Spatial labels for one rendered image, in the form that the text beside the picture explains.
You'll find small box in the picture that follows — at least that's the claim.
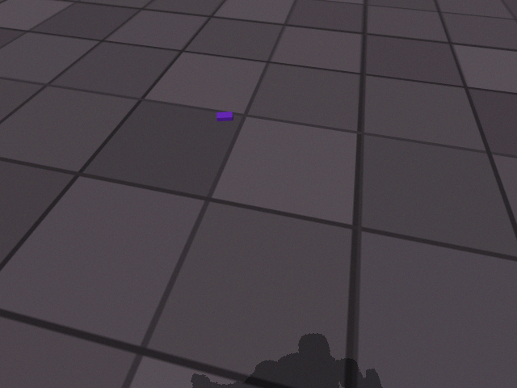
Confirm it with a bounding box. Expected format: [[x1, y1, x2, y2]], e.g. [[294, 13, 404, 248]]
[[216, 112, 233, 121]]

